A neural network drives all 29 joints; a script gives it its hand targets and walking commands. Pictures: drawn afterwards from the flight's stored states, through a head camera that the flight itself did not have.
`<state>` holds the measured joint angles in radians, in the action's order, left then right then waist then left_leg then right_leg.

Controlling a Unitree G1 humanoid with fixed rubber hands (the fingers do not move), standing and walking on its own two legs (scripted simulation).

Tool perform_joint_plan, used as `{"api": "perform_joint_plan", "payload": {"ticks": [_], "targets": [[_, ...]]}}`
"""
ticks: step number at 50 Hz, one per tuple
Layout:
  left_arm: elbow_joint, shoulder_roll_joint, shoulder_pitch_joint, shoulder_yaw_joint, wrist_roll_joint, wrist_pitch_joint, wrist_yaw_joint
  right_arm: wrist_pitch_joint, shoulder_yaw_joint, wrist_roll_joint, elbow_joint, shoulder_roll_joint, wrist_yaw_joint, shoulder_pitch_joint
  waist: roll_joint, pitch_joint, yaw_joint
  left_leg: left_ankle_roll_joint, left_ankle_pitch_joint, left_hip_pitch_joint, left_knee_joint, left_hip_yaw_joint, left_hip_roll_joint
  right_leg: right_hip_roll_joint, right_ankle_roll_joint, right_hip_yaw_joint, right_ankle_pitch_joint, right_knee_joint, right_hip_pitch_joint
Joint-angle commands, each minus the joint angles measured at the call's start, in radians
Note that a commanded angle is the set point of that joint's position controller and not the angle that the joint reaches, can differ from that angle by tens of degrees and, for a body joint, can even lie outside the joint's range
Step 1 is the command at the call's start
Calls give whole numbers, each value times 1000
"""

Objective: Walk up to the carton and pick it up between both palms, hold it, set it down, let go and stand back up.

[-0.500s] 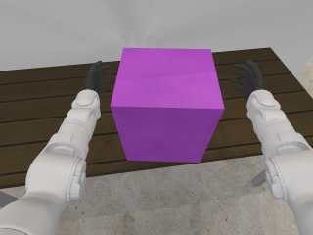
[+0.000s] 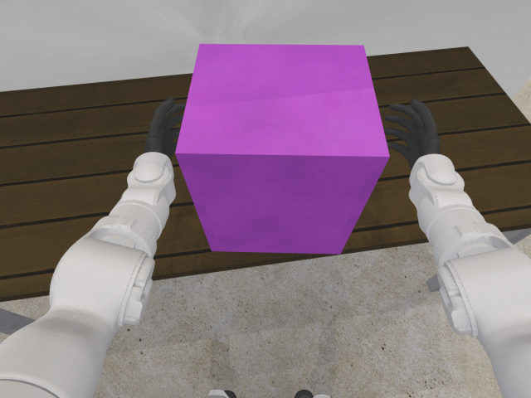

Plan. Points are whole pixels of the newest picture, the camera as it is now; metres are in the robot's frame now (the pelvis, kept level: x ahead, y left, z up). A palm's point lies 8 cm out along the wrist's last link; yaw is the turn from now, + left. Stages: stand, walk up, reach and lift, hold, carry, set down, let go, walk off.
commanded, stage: reach and lift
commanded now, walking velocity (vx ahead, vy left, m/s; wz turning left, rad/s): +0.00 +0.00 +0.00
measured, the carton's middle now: (278, 161) +0.48 +0.01 +0.03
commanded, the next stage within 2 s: none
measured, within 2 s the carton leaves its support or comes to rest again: leaves its support in 1.98 s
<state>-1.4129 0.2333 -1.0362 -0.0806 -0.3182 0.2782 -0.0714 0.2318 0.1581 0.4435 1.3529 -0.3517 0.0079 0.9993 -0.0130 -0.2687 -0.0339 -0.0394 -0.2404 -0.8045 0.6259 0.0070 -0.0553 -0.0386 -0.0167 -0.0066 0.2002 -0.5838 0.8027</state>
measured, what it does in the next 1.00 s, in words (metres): stands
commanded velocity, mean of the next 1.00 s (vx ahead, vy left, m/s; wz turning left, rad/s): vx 0.00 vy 0.00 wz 0.00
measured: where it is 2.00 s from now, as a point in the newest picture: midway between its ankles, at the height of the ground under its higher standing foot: outside the picture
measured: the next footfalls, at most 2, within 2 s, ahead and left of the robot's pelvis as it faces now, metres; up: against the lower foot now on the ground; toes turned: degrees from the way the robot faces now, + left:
none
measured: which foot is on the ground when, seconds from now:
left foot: down 0.00-1.00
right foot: down 0.00-1.00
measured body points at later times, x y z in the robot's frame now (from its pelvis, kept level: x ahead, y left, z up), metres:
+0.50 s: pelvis +0.00 +0.00 +0.01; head +0.08 +0.01 +0.45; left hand +0.46 +0.18 +0.08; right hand +0.47 -0.16 +0.08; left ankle +0.01 +0.14 -0.72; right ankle +0.02 -0.11 -0.72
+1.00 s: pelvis +0.01 +0.01 +0.03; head +0.09 +0.00 +0.47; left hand +0.45 +0.18 +0.08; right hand +0.46 -0.16 +0.09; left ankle +0.01 +0.14 -0.72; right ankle +0.02 -0.11 -0.72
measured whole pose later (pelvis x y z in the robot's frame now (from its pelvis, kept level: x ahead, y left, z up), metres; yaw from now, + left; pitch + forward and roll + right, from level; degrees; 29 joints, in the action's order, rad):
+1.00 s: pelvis +0.01 +0.01 +0.03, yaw +2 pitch +14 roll -1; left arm -1.25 0.06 -0.89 0.42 0.18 0.32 -0.10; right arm 0.27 -0.50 -0.28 1.15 -0.10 -0.01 0.86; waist -0.03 -0.11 0.00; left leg -0.03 -0.16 -0.48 0.39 0.01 -0.03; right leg -0.01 -0.01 -0.03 0.13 -0.35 0.46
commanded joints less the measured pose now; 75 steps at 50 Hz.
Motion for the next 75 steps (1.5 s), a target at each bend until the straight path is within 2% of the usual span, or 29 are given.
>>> {"api": "perform_joint_plan", "payload": {"ticks": [1,8,14,18,19,26,33,34,37,41,42,45,46,49,52,56,62,67,75], "targets": [[109,117,-413,25,17,38,-3,41,-17,-5,-133,-152,-10,465,80,-631,13,-18,305,291,-1,-51,46,-3,65,-24,-374,1,-379],[93,50,-443,25,30,62,-24,17,-30,-45,-94,-46,-7,457,45,-555,15,-12,245,282,-13,-38,41,21,46,-15,-254,15,-307],[92,-32,-469,40,71,91,-24,31,-130,-142,-102,10,-37,478,8,-601,52,-34,289,318,0,-37,40,27,31,-18,-305,24,-306],[105,-32,-452,80,125,95,-28,65,-216,-225,-109,-18,-71,474,-3,-636,79,-59,367,380,-2,-39,41,11,25,-29,-391,42,-351],[116,-56,-448,82,133,94,-27,66,-214,-231,-103,9,-73,473,-6,-630,71,-58,386,402,-1,-38,40,7,24,-34,-395,48,-344],[147,-94,-446,104,166,84,-37,55,-243,-254,-132,38,-62,457,-31,-616,65,-70,410,464,-34,-36,35,2,15,-48,-346,94,-336],[169,-128,-450,135,200,87,-36,47,-267,-295,-154,84,-54,455,-26,-593,60,-66,416,482,-54,-38,34,7,14,-47,-346,113,-362],[170,-118,-433,164,225,84,-45,45,-260,-305,-167,91,-44,467,-20,-580,22,-63,414,474,-58,-44,34,7,14,-47,-348,112,-389],[188,-154,-431,189,257,72,-50,37,-287,-343,-181,129,-25,465,0,-559,24,-53,394,467,-83,-48,31,10,17,-46,-342,120,-429],[237,-260,-430,260,345,67,-12,38,-366,-469,-227,265,8,441,12,-543,38,-40,383,479,-123,-59,37,24,24,-46,-397,140,-514],[248,-307,-428,287,386,68,8,43,-394,-520,-241,324,22,432,12,-531,40,-38,382,482,-139,-64,40,27,27,-47,-422,146,-549],[256,-575,-408,313,519,74,96,74,-450,-714,-281,631,93,406,1,-467,51,-32,366,507,-199,-77,48,37,33,-60,-499,176,-662],[253,-616,-377,325,557,74,113,88,-478,-774,-292,675,109,380,-3,-451,52,-32,364,519,-216,-82,49,37,34,-65,-524,183,-694],[240,-634,-291,385,644,60,127,107,-543,-886,-290,712,127,300,26,-354,45,-21,324,498,-266,-95,49,37,43,-67,-547,198,-779],[252,-626,-215,434,693,23,133,97,-566,-940,-295,737,132,240,68,-240,36,6,236,435,-323,-109,52,43,60,-60,-523,206,-862],[319,-641,-176,425,701,-23,126,76,-562,-955,-321,768,141,196,71,-202,30,17,230,457,-344,-119,51,43,67,-65,-493,213,-858],[406,-691,-148,359,685,-61,102,77,-513,-911,-330,775,152,182,21,-245,15,-11,426,607,-286,-116,35,24,49,-87,-507,224,-765],[438,-731,-116,321,677,-77,99,98,-469,-877,-341,781,149,190,15,-251,6,-19,530,640,-255,-110,29,22,42,-88,-568,221,-760],[456,-739,-93,303,673,-91,109,116,-431,-857,-363,783,134,187,39,-234,8,-1,491,583,-276,-107,36,35,48,-74,-630,211,-834]]}}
